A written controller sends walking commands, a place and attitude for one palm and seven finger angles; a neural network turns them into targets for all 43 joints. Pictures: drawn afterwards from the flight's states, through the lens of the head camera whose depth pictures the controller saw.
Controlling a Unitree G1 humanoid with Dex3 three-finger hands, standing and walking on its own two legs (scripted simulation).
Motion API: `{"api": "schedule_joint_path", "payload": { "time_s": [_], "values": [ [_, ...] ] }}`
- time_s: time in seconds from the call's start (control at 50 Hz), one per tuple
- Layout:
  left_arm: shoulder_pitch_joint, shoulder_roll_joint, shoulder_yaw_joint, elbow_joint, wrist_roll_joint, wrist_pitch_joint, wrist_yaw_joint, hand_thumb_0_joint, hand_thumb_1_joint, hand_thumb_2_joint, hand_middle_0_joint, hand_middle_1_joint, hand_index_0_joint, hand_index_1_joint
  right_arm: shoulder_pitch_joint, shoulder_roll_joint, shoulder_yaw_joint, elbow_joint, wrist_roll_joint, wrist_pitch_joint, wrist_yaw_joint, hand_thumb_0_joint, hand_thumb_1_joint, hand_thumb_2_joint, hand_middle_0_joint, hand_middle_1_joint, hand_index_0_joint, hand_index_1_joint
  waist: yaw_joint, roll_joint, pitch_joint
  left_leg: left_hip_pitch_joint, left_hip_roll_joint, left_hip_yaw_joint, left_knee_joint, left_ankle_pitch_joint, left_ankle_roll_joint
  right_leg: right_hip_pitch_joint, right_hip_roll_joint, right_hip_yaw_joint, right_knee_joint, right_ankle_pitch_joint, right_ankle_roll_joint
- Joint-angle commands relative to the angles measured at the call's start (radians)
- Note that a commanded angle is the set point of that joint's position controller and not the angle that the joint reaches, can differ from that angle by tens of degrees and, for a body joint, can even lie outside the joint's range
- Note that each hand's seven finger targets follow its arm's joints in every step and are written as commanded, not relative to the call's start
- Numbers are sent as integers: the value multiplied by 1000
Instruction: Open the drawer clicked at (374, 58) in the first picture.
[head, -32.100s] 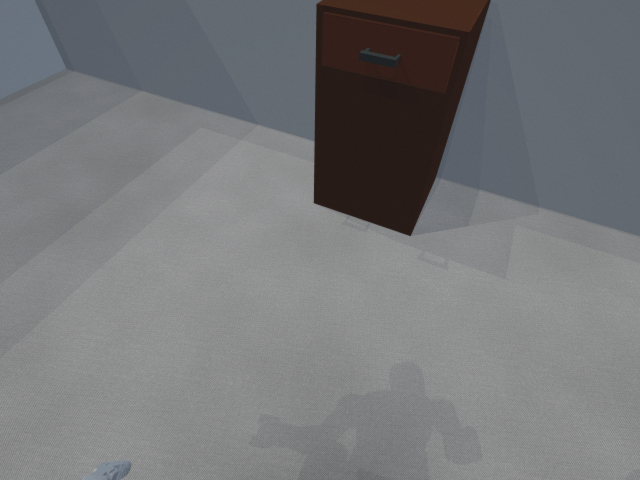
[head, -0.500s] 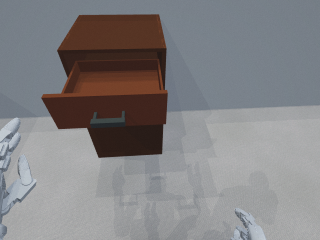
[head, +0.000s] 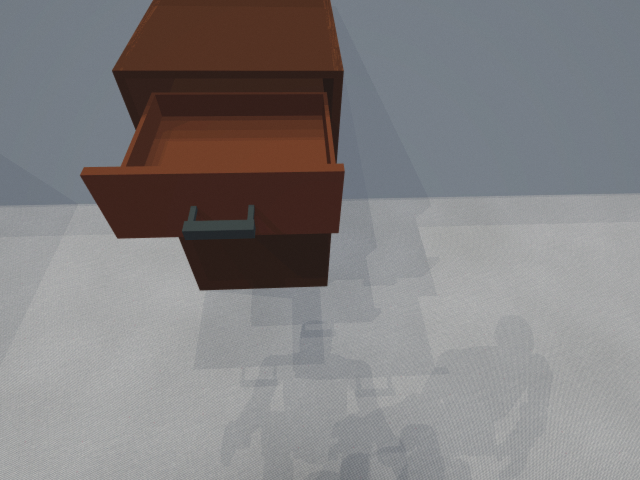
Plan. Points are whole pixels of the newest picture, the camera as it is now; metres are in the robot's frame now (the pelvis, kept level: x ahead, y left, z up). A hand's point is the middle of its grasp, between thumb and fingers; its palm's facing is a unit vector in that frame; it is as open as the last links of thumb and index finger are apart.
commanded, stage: let the arm hang, fingers relaxed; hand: left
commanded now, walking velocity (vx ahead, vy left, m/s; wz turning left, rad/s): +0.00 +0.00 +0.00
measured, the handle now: (221, 220) +0.52 +0.20 -0.03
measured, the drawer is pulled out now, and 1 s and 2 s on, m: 0.30 0.30 0.30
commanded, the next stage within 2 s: look to check the result in 0.62 s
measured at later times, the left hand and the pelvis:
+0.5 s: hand out of the picture -0.01 +0.16 -0.17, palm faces +0.00 -0.98 -0.18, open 7.4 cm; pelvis -0.01 +0.00 +0.00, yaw -1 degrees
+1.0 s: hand out of the picture +0.00 +0.17 -0.17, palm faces +0.00 -0.97 -0.23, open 7.4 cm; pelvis -0.01 -0.02 +0.00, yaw -2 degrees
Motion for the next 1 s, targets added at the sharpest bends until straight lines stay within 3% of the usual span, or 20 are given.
{"api": "schedule_joint_path", "payload": {
  "time_s": [0.0,0.18,0.28,0.5,0.98],
  "values": [
    [18,80,17,10,-6,-31,5,0,900,900,-200,-300,-200,-300,48,-92,-17,-19,-2,-26,-5,0,-900,-900,200,300,200,300,3,24,-42,-30,99,-93,-129,117,24,57,-95,111,-98,78,-24],
    [43,70,8,94,-7,-32,12,0,900,900,-200,-300,-200,-300,75,-75,-12,52,-1,-27,-6,0,-900,-900,200,300,200,300,5,-21,13,-22,98,-84,-167,47,25,5,-88,124,-128,-9,-17],
    [56,63,9,109,-5,-31,14,0,900,900,-200,-300,-200,-300,81,-60,-13,70,-2,-26,-6,0,-900,-900,200,300,200,300,7,-11,37,-35,91,-78,-177,-4,26,-24,-85,133,-135,-54,-15],
    [60,46,14,120,-4,-37,16,0,900,900,-200,-300,-200,-300,104,-30,-17,81,-4,-28,-10,0,-900,-900,200,300,200,300,2,22,31,-41,87,-65,-161,19,20,-25,-91,136,-140,-40,-20],
    [13,97,31,102,-4,-45,14,0,900,900,-200,-300,-200,-300,71,-83,-36,70,-5,-30,-11,0,-900,-900,200,300,200,300,-1,17,6,-8,98,-62,-148,45,19,-19,-93,158,-159,-38,-33]
  ]
}}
